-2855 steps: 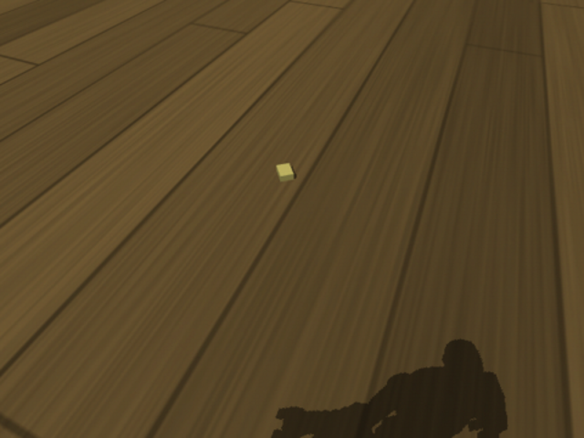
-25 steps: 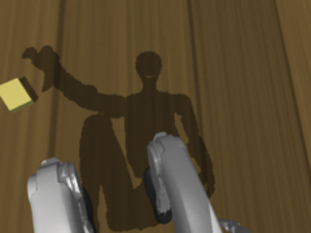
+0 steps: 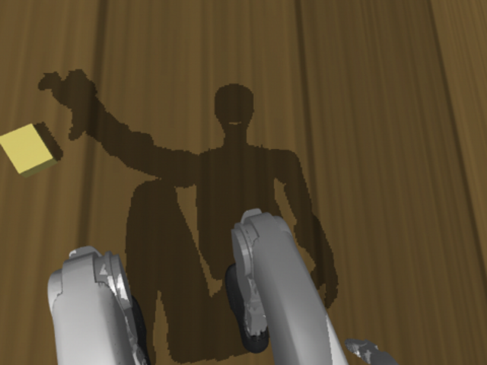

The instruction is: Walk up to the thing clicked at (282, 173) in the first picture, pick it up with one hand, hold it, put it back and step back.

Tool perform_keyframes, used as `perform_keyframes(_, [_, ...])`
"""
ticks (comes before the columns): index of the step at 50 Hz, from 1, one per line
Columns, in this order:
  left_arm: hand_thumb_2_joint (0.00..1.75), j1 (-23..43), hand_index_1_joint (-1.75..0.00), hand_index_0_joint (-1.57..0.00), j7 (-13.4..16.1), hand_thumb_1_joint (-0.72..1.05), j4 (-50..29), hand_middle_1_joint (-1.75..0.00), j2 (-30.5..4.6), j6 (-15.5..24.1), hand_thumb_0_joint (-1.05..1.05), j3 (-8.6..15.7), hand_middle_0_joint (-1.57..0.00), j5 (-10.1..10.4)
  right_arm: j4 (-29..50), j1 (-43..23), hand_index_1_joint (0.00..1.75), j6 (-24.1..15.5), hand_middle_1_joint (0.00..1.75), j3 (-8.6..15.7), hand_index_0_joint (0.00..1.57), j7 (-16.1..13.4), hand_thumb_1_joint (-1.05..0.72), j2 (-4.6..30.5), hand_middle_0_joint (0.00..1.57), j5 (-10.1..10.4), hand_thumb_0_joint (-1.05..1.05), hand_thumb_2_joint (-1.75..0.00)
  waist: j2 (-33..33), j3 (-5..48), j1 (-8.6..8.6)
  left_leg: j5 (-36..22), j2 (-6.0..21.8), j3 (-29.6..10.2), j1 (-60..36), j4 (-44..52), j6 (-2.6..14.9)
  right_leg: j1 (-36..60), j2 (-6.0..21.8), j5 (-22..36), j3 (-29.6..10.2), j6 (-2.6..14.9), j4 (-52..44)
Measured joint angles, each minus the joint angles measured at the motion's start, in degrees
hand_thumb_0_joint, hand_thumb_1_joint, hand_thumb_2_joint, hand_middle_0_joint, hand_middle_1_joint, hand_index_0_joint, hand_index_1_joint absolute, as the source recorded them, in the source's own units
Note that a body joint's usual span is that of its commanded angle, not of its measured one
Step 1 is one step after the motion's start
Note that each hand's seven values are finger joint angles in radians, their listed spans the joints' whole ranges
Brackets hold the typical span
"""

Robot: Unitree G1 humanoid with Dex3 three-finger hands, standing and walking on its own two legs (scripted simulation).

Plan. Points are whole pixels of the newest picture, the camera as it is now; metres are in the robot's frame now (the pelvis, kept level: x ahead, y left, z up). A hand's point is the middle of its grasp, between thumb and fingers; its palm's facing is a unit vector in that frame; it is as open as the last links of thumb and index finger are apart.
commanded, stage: withdraw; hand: left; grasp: from above
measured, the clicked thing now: (28, 150) +0.56 +0.30 -0.36
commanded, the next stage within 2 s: approach in 1.10 s
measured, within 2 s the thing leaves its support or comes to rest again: neither
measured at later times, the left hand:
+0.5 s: hand out of the picture +0.52 +0.31 -0.13, palm faces -0.45 -0.04 -0.89, open 14.3 cm
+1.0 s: hand out of the picture +0.52 +0.30 -0.12, palm faces -0.45 -0.04 -0.89, open 14.2 cm
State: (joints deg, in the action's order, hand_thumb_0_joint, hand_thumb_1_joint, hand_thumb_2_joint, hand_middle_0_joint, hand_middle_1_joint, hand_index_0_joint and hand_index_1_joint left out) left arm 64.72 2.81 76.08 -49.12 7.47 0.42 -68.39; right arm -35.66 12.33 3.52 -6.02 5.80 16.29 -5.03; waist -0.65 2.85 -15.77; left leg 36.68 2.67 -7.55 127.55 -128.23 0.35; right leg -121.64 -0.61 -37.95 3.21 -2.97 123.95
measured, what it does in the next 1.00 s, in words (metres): stands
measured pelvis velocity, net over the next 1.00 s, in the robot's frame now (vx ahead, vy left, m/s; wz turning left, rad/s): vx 0.00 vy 0.00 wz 0.00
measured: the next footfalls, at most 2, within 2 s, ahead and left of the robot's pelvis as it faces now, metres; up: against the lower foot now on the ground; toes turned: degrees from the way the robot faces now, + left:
none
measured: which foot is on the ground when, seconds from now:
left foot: down 0.00-1.00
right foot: down 0.00-1.00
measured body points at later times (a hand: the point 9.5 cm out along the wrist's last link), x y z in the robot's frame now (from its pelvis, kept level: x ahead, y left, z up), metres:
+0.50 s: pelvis +0.00 +0.00 -0.01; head +0.24 +0.07 +0.36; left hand +0.54 +0.31 -0.08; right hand +0.03 -0.27 -0.11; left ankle +0.09 +0.13 -0.35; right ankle +0.10 -0.13 -0.35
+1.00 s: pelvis +0.00 +0.00 -0.01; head +0.24 +0.07 +0.36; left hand +0.54 +0.30 -0.07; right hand +0.03 -0.28 -0.10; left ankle +0.09 +0.13 -0.35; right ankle +0.10 -0.13 -0.35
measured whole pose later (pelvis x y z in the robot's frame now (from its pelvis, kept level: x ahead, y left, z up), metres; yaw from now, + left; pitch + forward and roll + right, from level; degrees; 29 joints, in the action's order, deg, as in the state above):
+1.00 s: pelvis +0.00 +0.00 -0.01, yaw +0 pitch +34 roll -9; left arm 65.0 5.7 75.5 -49.3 11.0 0.6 -70.2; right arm -36.4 12.2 3.0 -6.4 5.4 16.9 -5.6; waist 0.4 2.2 -16.2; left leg 35.8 2.2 -8.0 128.9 -129.6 0.1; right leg -122.8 -0.5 -37.3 3.5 -2.9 125.3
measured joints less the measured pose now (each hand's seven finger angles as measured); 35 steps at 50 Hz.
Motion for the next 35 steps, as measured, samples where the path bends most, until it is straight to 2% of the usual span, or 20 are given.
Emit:
perform_keyframes(2, [0.98,0.04,-1.00,-0.08,0.26,-0.54,-0.69,-1.01,0.16,1.43,0.00,-0.13,-0.08,-0.34,-0.19,0.21,0.30,0.00,0.30,-0.10,0.21,-0.18,-0.92,0.13,0.20,-0.10,0.00,-0.90,0.45,-0.29,0.07,-0.14,-0.15,-0.10,0.35,-0.31,-0.08,-0.24,0.09,0.02,0.08,0.10,0.32])
perform_keyframes(5, [0.98,0.13,-1.00,-0.08,2.14,-0.54,-1.76,-1.01,0.30,2.60,0.00,0.42,-0.08,-1.61,-0.30,0.44,0.30,0.02,0.30,0.09,0.21,-0.22,-0.92,0.19,0.20,-0.28,0.00,-0.90,0.86,-0.52,-0.20,-0.33,-0.42,-0.24,1.06,-0.86,-0.19,-0.76,0.27,0.01,0.17,0.23,0.89])
perform_keyframes(9, [0.98,0.08,-1.00,-0.08,4.83,-0.54,-2.08,-1.01,0.53,1.44,0.00,1.56,-0.08,-2.63,-0.14,0.52,0.30,0.09,0.30,0.58,0.21,-0.02,-0.92,0.10,0.20,-0.26,0.00,-0.90,0.67,-0.27,-0.67,-0.44,-0.53,-0.22,1.62,-1.08,-0.16,-1.27,0.33,0.03,0.13,0.21,1.15])
perform_keyframes(11, [0.99,-0.20,-1.00,-0.08,5.36,-0.55,-1.85,-1.01,0.63,0.26,0.00,1.91,-0.08,-2.52,-0.13,0.38,0.30,0.18,0.30,0.68,0.21,0.06,-0.92,0.01,0.20,-0.14,0.00,-0.90,0.28,-0.02,-0.73,-0.41,-0.43,-0.16,1.56,-0.91,-0.04,-1.24,0.26,0.08,0.08,0.02,0.92])
perform_keyframes(15, [0.99,-0.53,-1.00,-0.08,4.63,-0.55,0.14,-1.00,0.72,-1.47,0.00,1.23,-0.08,-1.34,-0.43,-0.02,0.30,0.13,0.30,0.37,0.20,0.24,-0.92,-0.25,0.20,0.10,0.00,-0.90,-0.32,0.34,-0.66,-0.30,-0.22,0.06,0.99,-0.43,0.18,-0.81,0.11,0.14,-0.10,-0.16,0.40])
perform_keyframes(19, [0.98,-0.76,-1.00,-0.08,3.04,-0.55,1.40,-1.01,0.29,-0.49,0.00,0.94,-0.08,-0.72,-0.44,-0.23,0.30,-0.46,0.30,-0.40,0.20,0.39,-0.92,-0.44,0.20,-0.01,0.00,-0.90,-0.11,-0.16,-0.61,-0.32,-0.13,0.01,0.72,-0.56,0.14,-0.61,-0.01,0.25,-0.07,-0.08,0.52])
perform_keyframes(23, [0.98,-0.02,-1.00,-0.08,3.33,-0.54,1.68,-1.01,-0.36,1.63,0.00,0.63,-0.08,-1.51,-0.73,-0.26,0.30,-1.14,0.30,-0.90,0.21,0.41,-0.92,-0.45,0.20,-0.45,0.00,-0.90,0.61,-0.72,-0.69,-0.41,-0.27,-0.32,1.56,-1.64,-0.01,-1.33,-0.02,0.27,0.12,-0.07,1.54])
perform_keyframes(27, [0.98,0.86,-1.01,-0.08,5.26,-0.55,0.89,-1.02,-0.78,2.43,0.00,1.49,-0.08,-3.14,-0.79,-0.08,0.30,-1.31,0.30,-0.72,0.21,0.44,-0.92,-0.47,0.20,-0.81,0.00,-0.90,0.98,-0.91,-1.04,-0.46,-0.54,-0.62,2.71,-2.80,-0.14,-2.23,0.08,0.14,0.29,-0.06,2.64])
perform_keyframes(31, [0.98,1.08,-1.00,-0.08,6.09,-0.55,-0.32,-1.01,-0.62,0.74,0.00,2.24,-0.08,-3.50,-0.52,0.23,0.30,-1.03,0.30,-0.21,0.21,0.53,-0.92,-0.57,0.20,-0.60,0.00,-0.90,0.65,-0.45,-1.27,-0.46,-0.63,-0.54,3.16,-2.90,-0.09,-2.62,0.16,0.05,0.21,-0.04,2.76])
perform_keyframes(35, [0.99,0.13,-1.00,-0.08,4.79,-0.55,-1.63,-1.01,0.03,-1.75,0.00,2.03,-0.08,-2.13,-0.21,0.47,0.30,-0.30,0.30,0.25,0.20,0.64,-0.92,-0.77,0.20,-0.09,0.00,-0.90,0.01,0.21,-0.91,-0.32,-0.43,-0.19,2.09,-1.84,0.09,-1.74,0.10,0.05,-0.02,-0.20,1.74])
